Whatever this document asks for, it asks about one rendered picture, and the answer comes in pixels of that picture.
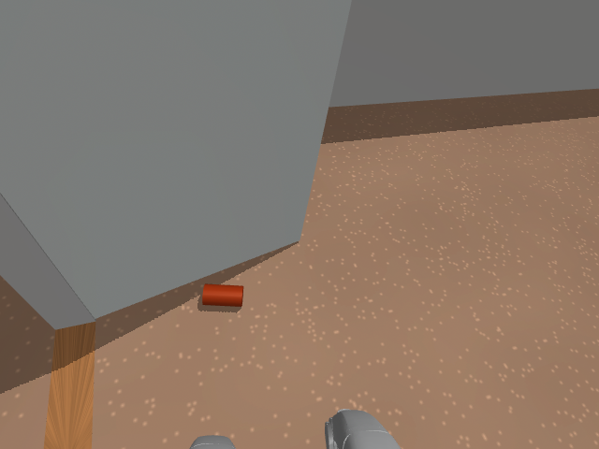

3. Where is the can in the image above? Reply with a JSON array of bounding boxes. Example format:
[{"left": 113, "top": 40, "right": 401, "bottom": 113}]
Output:
[{"left": 202, "top": 283, "right": 243, "bottom": 307}]

